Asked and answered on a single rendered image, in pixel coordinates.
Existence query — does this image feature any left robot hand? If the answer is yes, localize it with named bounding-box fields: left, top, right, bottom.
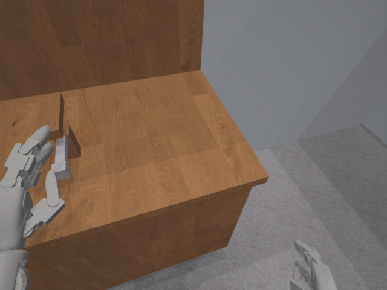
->
left=0, top=125, right=65, bottom=250

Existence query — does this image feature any tap lever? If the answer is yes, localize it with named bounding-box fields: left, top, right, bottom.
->
left=51, top=136, right=71, bottom=180

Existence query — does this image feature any counter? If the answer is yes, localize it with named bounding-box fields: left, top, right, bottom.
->
left=0, top=0, right=269, bottom=290

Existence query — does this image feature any right robot hand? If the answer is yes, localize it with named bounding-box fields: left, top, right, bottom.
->
left=290, top=240, right=338, bottom=290

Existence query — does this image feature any left robot forearm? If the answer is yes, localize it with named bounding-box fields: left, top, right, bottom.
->
left=0, top=249, right=31, bottom=290

